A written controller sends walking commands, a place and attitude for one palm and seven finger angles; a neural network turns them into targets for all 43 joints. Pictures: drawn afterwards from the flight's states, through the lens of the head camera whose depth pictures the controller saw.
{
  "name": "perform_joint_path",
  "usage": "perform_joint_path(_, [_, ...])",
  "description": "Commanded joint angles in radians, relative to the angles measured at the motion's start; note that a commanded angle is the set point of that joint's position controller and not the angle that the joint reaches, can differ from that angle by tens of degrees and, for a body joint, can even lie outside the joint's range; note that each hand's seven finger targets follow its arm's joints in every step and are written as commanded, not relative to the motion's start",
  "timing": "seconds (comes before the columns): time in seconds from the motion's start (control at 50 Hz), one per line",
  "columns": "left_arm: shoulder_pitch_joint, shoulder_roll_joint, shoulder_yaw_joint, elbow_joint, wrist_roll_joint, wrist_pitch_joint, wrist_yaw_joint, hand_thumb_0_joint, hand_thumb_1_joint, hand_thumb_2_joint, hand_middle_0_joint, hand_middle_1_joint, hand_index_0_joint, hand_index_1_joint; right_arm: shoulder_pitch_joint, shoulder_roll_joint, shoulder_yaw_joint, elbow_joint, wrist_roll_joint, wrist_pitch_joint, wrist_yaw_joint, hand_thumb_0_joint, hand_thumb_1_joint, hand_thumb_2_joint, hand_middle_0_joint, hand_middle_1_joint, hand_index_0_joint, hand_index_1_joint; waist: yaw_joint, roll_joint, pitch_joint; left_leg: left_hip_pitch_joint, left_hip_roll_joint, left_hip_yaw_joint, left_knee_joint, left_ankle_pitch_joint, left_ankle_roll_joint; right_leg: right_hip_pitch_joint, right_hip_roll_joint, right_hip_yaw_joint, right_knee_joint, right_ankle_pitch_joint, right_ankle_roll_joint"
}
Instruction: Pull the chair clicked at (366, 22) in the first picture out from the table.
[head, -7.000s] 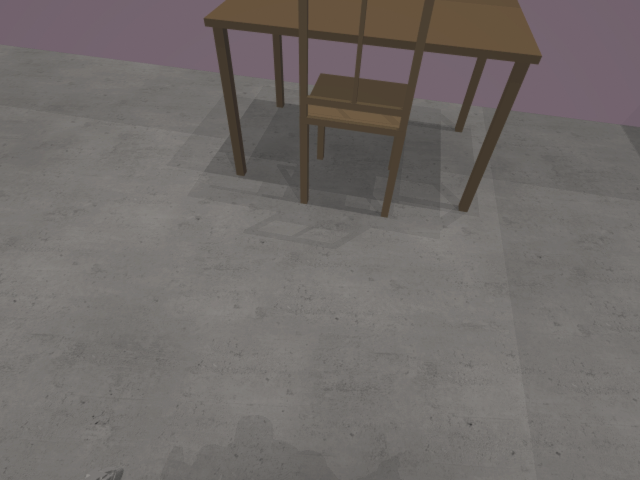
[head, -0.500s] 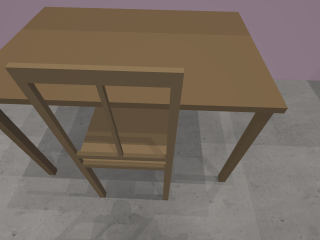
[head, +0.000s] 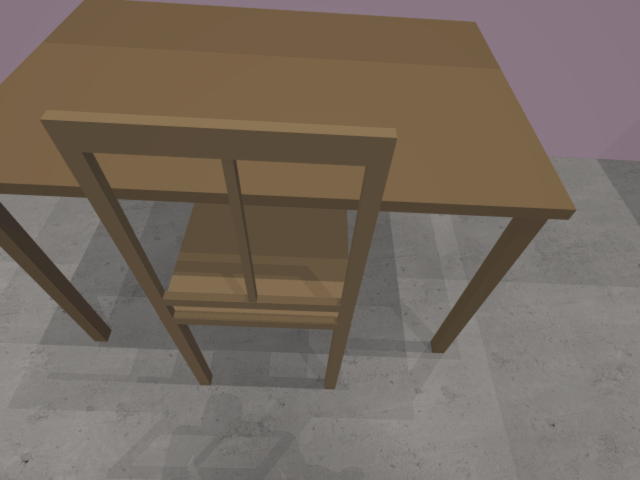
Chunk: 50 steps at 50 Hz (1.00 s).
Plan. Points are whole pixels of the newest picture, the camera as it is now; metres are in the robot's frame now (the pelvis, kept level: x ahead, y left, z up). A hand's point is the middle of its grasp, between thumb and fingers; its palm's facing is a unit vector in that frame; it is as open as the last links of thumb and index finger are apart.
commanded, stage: look again from close up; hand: left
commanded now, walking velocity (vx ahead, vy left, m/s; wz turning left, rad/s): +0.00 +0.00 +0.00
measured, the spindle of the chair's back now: (243, 242) +0.47 +0.16 -0.04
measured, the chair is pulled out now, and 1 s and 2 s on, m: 0.00 0.00 0.00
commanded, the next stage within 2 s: raise the hand toward the chair's back in 0.32 s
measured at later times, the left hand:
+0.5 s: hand out of the picture +0.05 +0.18 -0.14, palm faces +0.15 -0.96 -0.22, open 7.4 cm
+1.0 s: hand out of the picture +0.13 +0.16 -0.06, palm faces +0.11 -0.99 -0.07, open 10.6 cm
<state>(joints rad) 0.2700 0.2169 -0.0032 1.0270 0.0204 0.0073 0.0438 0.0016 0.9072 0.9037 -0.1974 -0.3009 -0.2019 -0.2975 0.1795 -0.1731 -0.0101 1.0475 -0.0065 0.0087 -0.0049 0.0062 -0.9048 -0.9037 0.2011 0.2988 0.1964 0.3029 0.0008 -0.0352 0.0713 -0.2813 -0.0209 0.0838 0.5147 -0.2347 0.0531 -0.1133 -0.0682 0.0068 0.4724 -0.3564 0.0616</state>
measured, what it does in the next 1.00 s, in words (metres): lowers itself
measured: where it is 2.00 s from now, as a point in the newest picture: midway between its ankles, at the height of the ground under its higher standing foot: outside the picture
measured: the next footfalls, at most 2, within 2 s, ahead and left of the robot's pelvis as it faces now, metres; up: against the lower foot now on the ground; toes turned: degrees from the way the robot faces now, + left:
none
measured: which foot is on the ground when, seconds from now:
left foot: down 0.00-1.00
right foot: down 0.00-1.00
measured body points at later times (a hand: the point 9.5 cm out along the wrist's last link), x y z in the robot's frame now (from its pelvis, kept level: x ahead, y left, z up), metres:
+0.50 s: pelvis -0.01 -0.01 +0.00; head +0.01 +0.00 +0.45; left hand +0.04 +0.23 -0.12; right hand +0.03 -0.24 -0.14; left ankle +0.03 +0.08 -0.73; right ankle -0.06 -0.15 -0.73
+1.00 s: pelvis -0.06 -0.06 -0.11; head -0.01 -0.04 +0.34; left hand +0.12 +0.22 -0.05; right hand +0.17 -0.29 -0.16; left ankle +0.03 +0.08 -0.73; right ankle -0.06 -0.15 -0.73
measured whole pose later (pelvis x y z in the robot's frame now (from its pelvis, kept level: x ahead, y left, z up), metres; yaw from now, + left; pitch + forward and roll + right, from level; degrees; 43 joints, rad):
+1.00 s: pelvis -0.06 -0.06 -0.11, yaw +2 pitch +14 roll -4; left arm 0.42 0.25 0.23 0.04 -0.29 -0.50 -0.32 0.01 0.42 0.70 -0.15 -0.23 -0.15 -0.22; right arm 0.17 -0.23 -0.02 0.56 0.02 -0.25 -0.09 0.01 -0.90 -0.90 0.20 0.30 0.20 0.30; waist 0.03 0.02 -0.16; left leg -1.06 0.07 -0.09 1.25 -0.44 -0.03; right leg -0.85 0.03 -0.14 1.24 -0.64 -0.06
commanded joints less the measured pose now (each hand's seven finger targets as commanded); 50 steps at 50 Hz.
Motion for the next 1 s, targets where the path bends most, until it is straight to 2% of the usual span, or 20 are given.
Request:
perform_joint_path(0.0, [0.080, 0.091, 0.013, -0.013, -0.003, -0.018, 0.003, 0.000, 0.900, 0.900, -0.200, -0.300, -0.200, -0.300, 0.023, -0.138, -0.030, -0.030, 0.003, -0.023, -0.007, 0.000, -0.900, -0.900, 0.200, 0.300, 0.200, 0.300, 0.007, 0.053, -0.052, 0.140, 0.122, -0.159, -0.139, 0.111, 0.000, -0.111, -0.031, 0.018, -0.079, 0.113, -0.047])
perform_joint_path(0.08, [0.088, 0.083, 0.011, 0.008, -0.004, -0.021, 0.004, 0.000, 0.900, 0.900, -0.200, -0.300, -0.200, -0.300, 0.044, -0.130, -0.028, -0.008, 0.007, -0.026, -0.010, 0.000, -0.900, -0.900, 0.200, 0.300, 0.200, 0.300, 0.005, 0.040, -0.065, 0.166, 0.122, -0.151, -0.128, 0.195, 0.001, -0.099, -0.033, 0.020, -0.078, 0.159, -0.046])
perform_joint_path(0.38, [0.108, 0.057, 0.008, 0.049, -0.003, -0.020, 0.006, 0.000, 0.900, 0.900, -0.200, -0.300, -0.200, -0.300, 0.070, -0.105, -0.026, 0.032, 0.008, -0.019, -0.011, 0.000, -0.900, -0.900, 0.200, 0.300, 0.200, 0.300, 0.003, 0.033, 0.000, 0.140, 0.116, -0.147, -0.162, 0.088, -0.010, -0.126, -0.038, 0.028, -0.111, 0.109, -0.050])
perform_joint_path(0.4, [0.124, 0.062, 0.006, 0.050, 0.017, -0.039, 0.034, 0.000, 0.900, 0.900, -0.200, -0.300, -0.200, -0.300, 0.054, -0.144, -0.019, -0.040, 0.002, -0.035, -0.009, 0.000, -0.900, -0.900, 0.200, 0.300, 0.200, 0.300, -0.004, -0.014, -0.026, 0.110, 0.144, -0.159, 0.016, 0.346, -0.026, -0.120, -0.041, 0.047, -0.100, 0.259, -0.063])
perform_joint_path(0.42, [-0.570, 0.299, 0.159, -1.519, -0.170, -0.239, 0.053, 0.000, 0.877, 0.890, -0.198, -0.296, -0.198, -0.296, 0.122, -0.282, -0.054, -0.375, 0.048, -0.170, -0.048, 0.000, -0.900, -0.900, 0.200, 0.300, 0.200, 0.300, -0.113, 0.138, -0.568, 0.434, 0.050, -0.134, -0.050, 0.377, -0.043, -0.140, 0.051, -0.100, 0.028, 0.358, -0.080])
perform_joint_path(0.44, [-0.116, 0.222, 0.139, -1.294, -0.106, -0.198, 0.095, 0.000, 0.853, 0.880, -0.195, -0.293, -0.195, -0.293, 0.037, -0.186, -0.007, -0.321, 0.048, -0.268, -0.081, 0.000, -0.900, -0.900, 0.200, 0.300, 0.200, 0.300, -0.001, 0.297, -0.561, 0.504, 0.119, -0.153, -0.092, 0.425, -0.058, -0.205, 0.068, -0.083, 0.150, 0.158, -0.092])
perform_joint_path(0.46, [0.223, -0.096, -0.045, -0.947, -0.128, -0.074, 0.101, 0.000, 0.830, 0.870, -0.193, -0.289, -0.193, -0.289, 0.051, -0.133, -0.005, -0.269, 0.060, -0.292, -0.071, 0.000, -0.900, -0.900, 0.200, 0.300, 0.200, 0.300, -0.050, 0.233, -0.312, 0.317, 0.102, -0.171, -0.135, 0.323, -0.059, -0.308, 0.058, -0.088, 0.213, 0.049, -0.076])
perform_joint_path(0.48, [0.210, -0.140, -0.062, -0.990, -0.161, -0.055, 0.082, 0.000, 0.807, 0.860, -0.191, -0.285, -0.191, -0.285, 0.083, -0.154, -0.035, -0.273, 0.066, -0.304, -0.061, 0.000, -0.900, -0.900, 0.200, 0.300, 0.200, 0.300, -0.041, 0.143, -0.214, 0.183, 0.083, -0.167, -0.137, 0.174, -0.056, -0.331, 0.062, -0.097, 0.205, 0.019, -0.067])
perform_joint_path(0.5, [0.030, -0.036, 0.019, -1.097, -0.185, -0.120, 0.073, 0.000, 0.783, 0.850, -0.188, -0.282, -0.188, -0.282, 0.027, -0.190, -0.047, -0.348, 0.059, -0.313, -0.059, 0.000, -0.900, -0.900, 0.200, 0.300, 0.200, 0.300, -0.055, 0.081, -0.069, 0.044, 0.073, -0.166, -0.084, -0.007, -0.050, -0.353, 0.057, -0.110, 0.125, -0.009, -0.073])
perform_joint_path(0.52, [0.039, 0.029, 0.099, -1.031, -0.180, -0.179, 0.050, 0.000, 0.760, 0.840, -0.186, -0.278, -0.186, -0.278, 0.012, -0.197, -0.050, -0.376, 0.045, -0.313, -0.061, 0.000, -0.900, -0.900, 0.200, 0.300, 0.200, 0.300, -0.056, 0.027, -0.027, -0.062, 0.047, -0.158, -0.028, -0.141, -0.050, -0.392, 0.066, -0.122, 0.076, -0.030, -0.075])
perform_joint_path(0.54, [0.068, 0.054, 0.159, -0.952, -0.183, -0.250, 0.020, 0.000, 0.737, 0.830, -0.184, -0.274, -0.184, -0.274, 0.009, -0.205, -0.053, -0.400, 0.027, -0.306, -0.062, 0.000, -0.900, -0.900, 0.200, 0.300, 0.200, 0.300, -0.054, -0.050, -0.038, -0.141, 0.031, -0.150, 0.037, -0.146, -0.048, -0.446, 0.071, -0.129, 0.098, -0.060, -0.077])
perform_joint_path(0.56, [0.163, 0.035, 0.198, -0.849, -0.194, -0.326, -0.029, 0.000, 0.713, 0.820, -0.181, -0.271, -0.181, -0.271, -0.007, -0.192, -0.061, -0.426, 0.015, -0.300, -0.057, 0.000, -0.900, -0.900, 0.200, 0.300, 0.200, 0.300, -0.020, -0.123, -0.057, -0.192, 0.033, -0.133, 0.123, -0.074, -0.045, -0.511, 0.084, -0.133, 0.153, -0.041, -0.080])
perform_joint_path(0.6, [0.296, -0.012, 0.209, -0.735, -0.213, -0.483, -0.157, 0.000, 0.667, 0.800, -0.177, -0.263, -0.177, -0.263, -0.039, -0.179, -0.077, -0.469, 0.007, -0.289, -0.025, 0.000, -0.900, -0.900, 0.200, 0.300, 0.200, 0.300, 0.040, -0.161, -0.135, -0.318, 0.034, -0.104, 0.255, -0.035, -0.064, -0.601, 0.093, -0.141, 0.308, -0.046, -0.087])
perform_joint_path(0.66, [0.271, 0.048, 0.234, -0.761, -0.246, -0.667, -0.363, 0.000, 0.597, 0.770, -0.170, -0.252, -0.170, -0.252, -0.091, -0.185, -0.099, -0.567, 0.013, -0.296, 0.010, 0.000, -0.900, -0.900, 0.200, 0.300, 0.200, 0.300, 0.062, -0.006, -0.268, -0.437, 0.023, -0.077, 0.428, -0.054, -0.060, -0.692, 0.081, -0.077, 0.455, -0.045, -0.098])
perform_joint_path(0.68, [0.293, 0.107, 0.304, -0.722, -0.263, -0.641, -0.396, 0.000, 0.573, 0.760, -0.167, -0.249, -0.167, -0.249, -0.094, -0.188, -0.106, -0.590, 0.028, -0.286, 0.011, 0.000, -0.900, -0.900, 0.200, 0.300, 0.200, 0.300, 0.079, 0.023, -0.290, -0.457, 0.020, -0.066, 0.447, -0.070, -0.057, -0.675, 0.075, -0.048, 0.454, -0.057, -0.100])
perform_joint_path(0.72, [0.173, 0.125, 0.301, -0.868, -0.328, -0.561, -0.441, 0.000, 0.527, 0.740, -0.163, -0.241, -0.163, -0.241, -0.124, -0.202, -0.094, -0.681, 0.052, -0.271, -0.007, 0.000, -0.900, -0.900, 0.200, 0.300, 0.200, 0.300, 0.062, 0.025, -0.331, -0.506, 0.003, -0.049, 0.453, -0.215, -0.047, -0.667, 0.062, 0.005, 0.403, -0.267, -0.084])
perform_joint_path(0.78, [0.024, 0.203, 0.358, -1.107, -0.365, -0.528, -0.400, 0.000, 0.457, 0.710, -0.156, -0.230, -0.156, -0.230, -0.092, -0.183, -0.080, -0.710, 0.050, -0.273, -0.053, 0.000, -0.900, -0.900, 0.200, 0.300, 0.200, 0.300, 0.022, 0.052, -0.341, -0.544, 0.015, -0.066, 0.547, -0.252, -0.031, -0.729, 0.063, 0.100, 0.364, -0.397, -0.067])
perform_joint_path(0.84, [-0.078, 0.191, 0.312, -1.310, -0.338, -0.592, -0.342, 0.000, 0.387, 0.680, -0.149, -0.219, -0.149, -0.219, -0.034, -0.163, -0.069, -0.673, 0.030, -0.290, -0.077, 0.000, -0.900, -0.900, 0.200, 0.300, 0.200, 0.300, -0.025, 0.145, -0.377, -0.504, 0.040, -0.088, 0.589, -0.188, -0.019, -0.766, 0.075, 0.088, 0.399, -0.293, -0.075])
perform_joint_path(0.88, [-0.121, 0.181, 0.256, -1.332, -0.320, -0.617, -0.343, 0.000, 0.340, 0.660, -0.144, -0.212, -0.144, -0.212, -0.012, -0.171, -0.061, -0.639, 0.021, -0.303, -0.088, 0.000, -0.900, -0.900, 0.200, 0.300, 0.200, 0.300, -0.064, 0.139, -0.362, -0.519, 0.050, -0.109, 0.614, -0.171, -0.013, -0.813, 0.093, 0.066, 0.435, -0.237, -0.078])
perform_joint_path(0.98, [-0.013, 0.190, 0.274, -1.119, -0.328, -0.511, -0.416, 0.000, 0.223, 0.610, -0.132, -0.194, -0.132, -0.194, -0.015, -0.180, -0.057, -0.583, 0.035, -0.314, -0.100, 0.000, -0.900, -0.900, 0.200, 0.300, 0.200, 0.300, -0.048, 0.108, -0.362, -0.563, 0.050, -0.119, 0.631, -0.128, -0.013, -0.776, 0.087, 0.072, 0.431, -0.160, -0.067])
